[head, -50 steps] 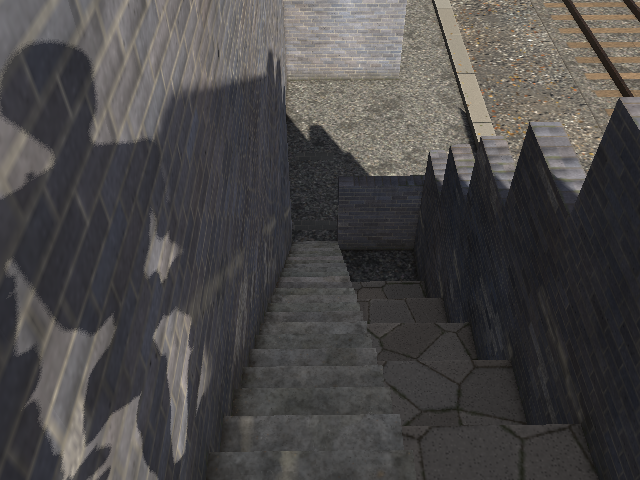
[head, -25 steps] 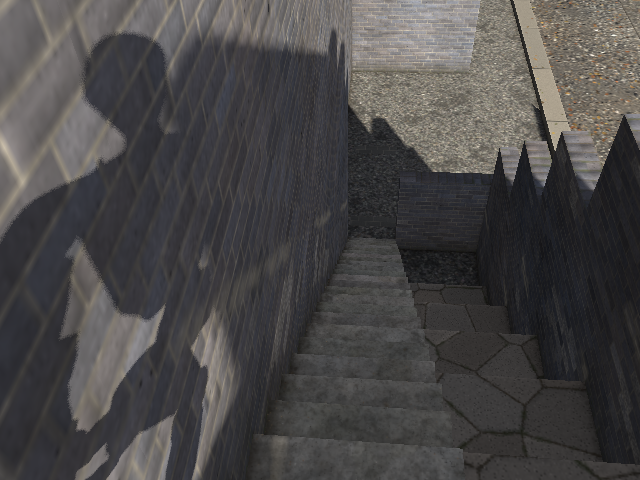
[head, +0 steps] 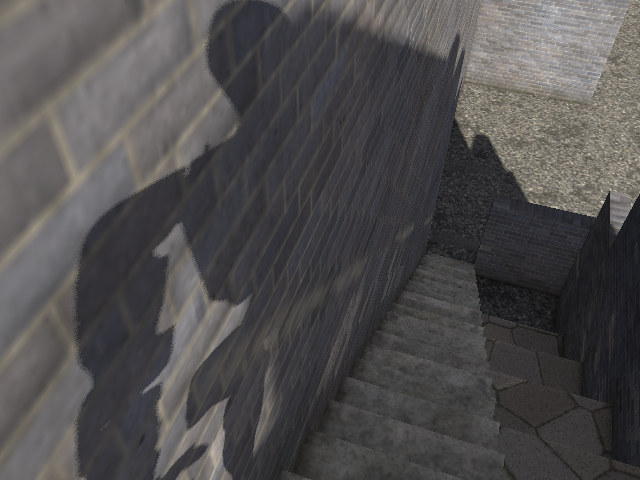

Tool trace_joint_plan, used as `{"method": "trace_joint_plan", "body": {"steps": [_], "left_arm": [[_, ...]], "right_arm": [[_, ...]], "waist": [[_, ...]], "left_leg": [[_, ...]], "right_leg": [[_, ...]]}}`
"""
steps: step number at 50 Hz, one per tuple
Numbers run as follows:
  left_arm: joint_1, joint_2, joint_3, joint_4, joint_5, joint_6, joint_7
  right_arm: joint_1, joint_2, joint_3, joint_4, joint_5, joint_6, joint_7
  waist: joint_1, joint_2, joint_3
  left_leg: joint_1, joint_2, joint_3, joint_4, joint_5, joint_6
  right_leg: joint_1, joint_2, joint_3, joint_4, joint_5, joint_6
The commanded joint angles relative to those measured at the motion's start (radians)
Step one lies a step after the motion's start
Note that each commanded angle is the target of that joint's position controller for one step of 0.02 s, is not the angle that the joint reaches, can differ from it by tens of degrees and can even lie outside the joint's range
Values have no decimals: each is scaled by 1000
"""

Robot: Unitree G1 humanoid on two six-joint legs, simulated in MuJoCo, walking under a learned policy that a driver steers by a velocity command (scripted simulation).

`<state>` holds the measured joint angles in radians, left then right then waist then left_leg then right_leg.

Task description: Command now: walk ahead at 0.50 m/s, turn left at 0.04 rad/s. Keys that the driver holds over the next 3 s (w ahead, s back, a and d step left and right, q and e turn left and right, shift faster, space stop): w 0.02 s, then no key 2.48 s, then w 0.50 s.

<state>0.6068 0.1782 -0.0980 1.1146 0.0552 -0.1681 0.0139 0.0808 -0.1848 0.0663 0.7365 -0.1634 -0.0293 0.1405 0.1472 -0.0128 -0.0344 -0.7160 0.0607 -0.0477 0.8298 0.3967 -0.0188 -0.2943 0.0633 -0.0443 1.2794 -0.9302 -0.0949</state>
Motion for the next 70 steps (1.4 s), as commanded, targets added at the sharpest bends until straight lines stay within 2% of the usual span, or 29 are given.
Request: {"method": "trace_joint_plan", "body": {"steps": [1,2,3,4,5,6,7,9,11,13,14,16,18,19,20,21,22,23,24,25,26,27,30,32,34,36,39,43,70], "left_arm": [[-127,298,77,-34,40,-9,-41],[-175,330,111,-51,23,-6,-57],[-87,368,149,-15,-50,22,-49],[-90,144,99,-98,17,51,-113],[-76,109,121,-165,-17,103,-59],[-84,91,117,-121,24,170,-14],[-308,64,53,-378,-23,89,-87],[-288,130,66,-288,-32,30,-64],[-22,37,54,-132,23,40,-118],[-136,158,84,-206,43,56,-114],[-199,185,75,-222,-3,76,-101],[-256,135,69,-252,-24,111,-96],[32,132,102,-197,12,121,-95],[245,213,146,-160,8,109,-71],[359,296,187,-133,1,93,-42],[171,487,214,-226,-90,75,-64],[186,413,206,-254,0,50,-57],[173,356,197,-257,37,46,-59],[-29,346,179,-301,79,55,-65],[-167,293,155,-307,34,65,-63],[-316,170,86,-306,-2,73,-82],[-344,104,70,-286,-35,73,-54],[-319,206,95,-245,-40,32,-24],[-331,277,119,-236,-52,34,-28],[-320,240,119,-250,-75,63,-46],[-97,236,145,-250,-71,78,-62],[-244,141,106,-305,-89,82,-45],[-257,138,100,-299,-55,81,-43],[-273,181,148,-231,-63,72,-74]], "right_arm": [[366,-159,-65,60,16,-18,1],[634,-218,-99,162,1,-31,-16],[642,-175,-90,165,-31,-34,-21],[690,-247,-106,174,-20,-52,-48],[676,-213,-146,230,249,-25,-163],[700,-218,-150,201,241,-25,-193],[438,-151,-98,122,100,-89,-70],[257,26,-63,65,118,-129,-70],[115,-179,-118,42,44,-89,-62],[223,-119,-96,42,97,-116,-103],[247,-106,-85,23,119,-120,-121],[310,-148,-78,54,77,-83,-99],[142,-137,-53,15,46,-70,-54],[-22,-186,-78,-40,69,-71,-38],[55,-246,-90,-43,98,-57,-40],[437,-76,-72,-23,77,-61,1],[318,-143,-84,-73,131,-42,-25],[176,-125,-77,-122,162,-26,-45],[240,-110,-67,-127,172,-13,-56],[348,-54,-51,-117,163,-14,-21],[421,46,-16,-106,203,-18,17],[440,38,-18,-84,173,-8,16],[393,9,-27,-103,175,28,47],[243,-8,-30,-138,171,36,56],[245,-50,-49,-124,158,16,36],[169,-201,-91,-120,142,-2,-12],[21,-36,-34,-109,180,-58,26],[156,-54,-45,-39,167,-54,23],[142,-78,-41,72,144,-9,-32]], "waist": [[-242,79,85],[-342,229,104],[-327,312,134],[-258,167,-107],[-175,80,-69],[-201,-51,10],[-189,37,-404],[-119,-13,40],[43,58,60],[-70,91,81],[-134,12,74],[-144,57,126],[36,87,74],[164,-71,53],[209,-279,4],[-105,-514,-290],[2,-185,-241],[35,-122,-165],[-65,-15,-63],[-194,-34,-8],[-331,-5,101],[-318,1,166],[-270,73,59],[-183,-59,103],[-174,-6,45],[-26,83,-131],[-27,49,7],[-73,39,-10],[-73,32,67]], "left_leg": [[636,-55,112,-109,-62,-4],[783,-89,120,-331,-48,16],[663,-20,33,-895,98,114],[1263,152,-76,-150,793,283],[1369,394,-180,-45,1192,265],[1277,443,-290,-40,1174,228],[1235,348,-231,19,785,345],[456,208,-187,-59,116,275],[-325,-1,31,-70,-186,199],[-36,21,-25,35,-457,178],[90,-3,-7,122,-729,135],[85,65,-185,158,-786,169],[-176,53,-118,336,-610,92],[-110,-26,-24,618,-611,11],[-61,-142,12,1108,-861,-20],[-368,-205,45,1493,-1441,-106],[-593,-194,28,1601,-1480,-159],[-697,-164,10,1566,-1428,-147],[-593,-87,-85,1419,-1108,-86],[-409,-15,-88,1251,-953,-65],[-102,25,-91,1113,-784,-89],[-73,29,-56,974,-591,-102],[208,56,55,435,-341,-137],[339,-20,141,270,-506,-138],[398,-36,117,-31,-608,-93],[498,6,73,-29,-289,103],[267,70,-118,-233,-559,84],[313,40,-11,-168,-504,49],[338,52,95,-183,-644,-14]], "right_leg": [[-300,-145,195,97,686,-48],[-324,-36,120,422,627,23],[-151,57,105,725,250,46],[-583,82,157,948,170,52],[-955,32,124,658,-94,87],[-1025,27,132,660,-40,68],[-919,-68,189,585,213,129],[-799,-178,160,-129,791,163],[146,-78,31,7,1231,152],[-188,-100,79,-236,1290,139],[-224,-148,137,-591,1490,146],[-106,-180,125,-716,1455,143],[368,-128,41,-462,1442,135],[469,-136,20,-715,1427,121],[544,-185,-35,-1043,1569,31],[879,-424,321,-515,2650,-352],[869,-485,395,-468,2809,-373],[742,-472,364,-462,2591,-259],[399,-484,401,-544,2305,-210],[96,-485,385,-632,2124,-183],[-323,-455,299,-752,1882,-111],[-469,-353,198,-750,1518,-93],[-504,-177,73,-713,973,-5],[-524,-167,129,-766,605,-15],[-314,-228,239,-735,654,-34],[-127,-211,172,-684,763,-3],[-54,-115,28,-577,605,107],[13,-115,54,-623,849,74],[74,-113,134,-811,844,47]]}}
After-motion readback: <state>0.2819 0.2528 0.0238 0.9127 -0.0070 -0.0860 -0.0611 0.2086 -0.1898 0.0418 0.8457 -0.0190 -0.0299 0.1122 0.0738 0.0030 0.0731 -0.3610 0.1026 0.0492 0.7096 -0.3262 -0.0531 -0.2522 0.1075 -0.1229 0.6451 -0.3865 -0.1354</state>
